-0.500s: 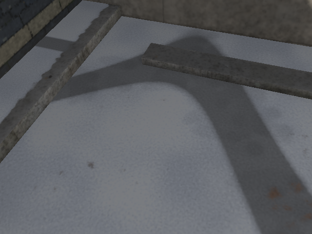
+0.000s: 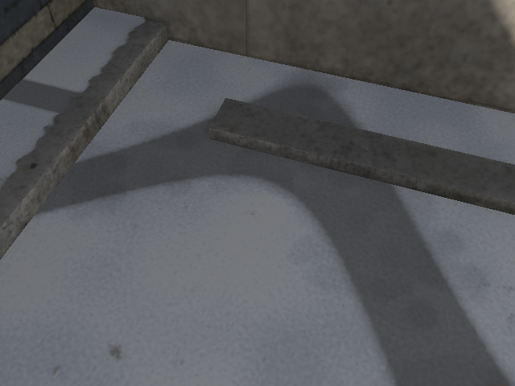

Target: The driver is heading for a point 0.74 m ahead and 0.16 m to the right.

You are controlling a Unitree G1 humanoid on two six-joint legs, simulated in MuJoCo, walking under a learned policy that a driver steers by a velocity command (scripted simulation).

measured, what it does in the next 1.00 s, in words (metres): walks ahead: right foot, then left foot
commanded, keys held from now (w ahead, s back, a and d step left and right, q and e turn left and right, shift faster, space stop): w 0.86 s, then w+e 0.14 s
